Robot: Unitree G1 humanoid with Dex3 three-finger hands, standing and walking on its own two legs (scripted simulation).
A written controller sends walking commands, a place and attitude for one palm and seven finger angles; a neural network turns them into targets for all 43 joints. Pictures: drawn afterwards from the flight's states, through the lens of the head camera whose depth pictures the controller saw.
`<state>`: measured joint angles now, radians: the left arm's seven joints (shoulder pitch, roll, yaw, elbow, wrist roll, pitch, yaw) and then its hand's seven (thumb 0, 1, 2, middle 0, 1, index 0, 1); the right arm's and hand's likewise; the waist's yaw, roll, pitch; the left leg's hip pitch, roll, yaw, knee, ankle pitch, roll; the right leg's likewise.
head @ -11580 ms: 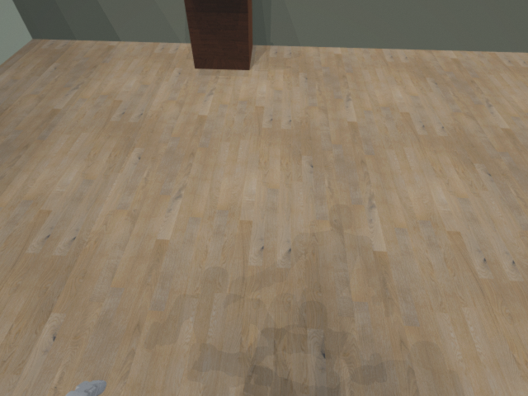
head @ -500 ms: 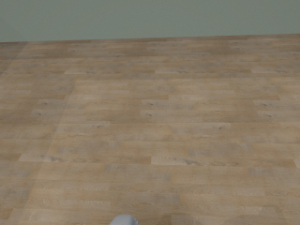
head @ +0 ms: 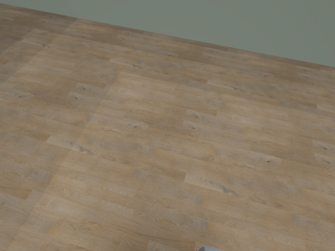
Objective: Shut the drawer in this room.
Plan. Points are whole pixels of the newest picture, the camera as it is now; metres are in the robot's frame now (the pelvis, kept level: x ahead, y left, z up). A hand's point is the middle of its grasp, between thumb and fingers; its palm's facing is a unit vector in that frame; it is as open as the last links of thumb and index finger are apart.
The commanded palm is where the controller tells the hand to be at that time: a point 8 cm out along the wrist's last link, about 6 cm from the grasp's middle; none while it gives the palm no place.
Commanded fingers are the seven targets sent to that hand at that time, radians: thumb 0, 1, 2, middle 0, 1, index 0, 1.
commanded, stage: turn or walk to find it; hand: left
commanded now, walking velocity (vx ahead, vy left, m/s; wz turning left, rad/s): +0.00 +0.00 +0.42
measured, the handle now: out of the picture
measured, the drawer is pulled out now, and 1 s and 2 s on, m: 0.17 0.17 0.17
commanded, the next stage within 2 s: none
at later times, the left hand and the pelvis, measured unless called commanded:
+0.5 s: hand out of the picture +0.00 +0.15 -0.16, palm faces +0.25 -0.93 -0.26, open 7.3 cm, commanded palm none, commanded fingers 0.00 0.90 0.90 -0.20 -0.30 -0.20 -0.30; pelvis -0.02 -0.05 +0.00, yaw +15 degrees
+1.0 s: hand out of the picture -0.06 +0.22 -0.17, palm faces +0.46 -0.85 -0.24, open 7.4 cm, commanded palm none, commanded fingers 0.00 0.90 0.90 -0.20 -0.30 -0.20 -0.30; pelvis -0.04 +0.00 +0.00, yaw +25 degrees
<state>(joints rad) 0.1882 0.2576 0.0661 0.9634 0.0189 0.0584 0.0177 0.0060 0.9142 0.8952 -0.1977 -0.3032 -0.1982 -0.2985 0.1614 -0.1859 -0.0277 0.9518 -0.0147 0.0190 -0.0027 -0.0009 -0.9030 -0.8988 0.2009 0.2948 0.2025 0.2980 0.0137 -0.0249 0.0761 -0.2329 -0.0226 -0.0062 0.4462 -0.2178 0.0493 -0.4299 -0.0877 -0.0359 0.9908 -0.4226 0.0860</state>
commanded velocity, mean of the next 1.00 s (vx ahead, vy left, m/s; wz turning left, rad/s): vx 0.00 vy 0.00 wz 0.42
